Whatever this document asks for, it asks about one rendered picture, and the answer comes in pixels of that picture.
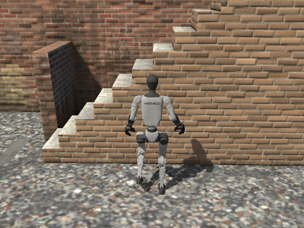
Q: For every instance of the stairs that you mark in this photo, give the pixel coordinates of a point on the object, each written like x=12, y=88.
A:
x=236, y=77

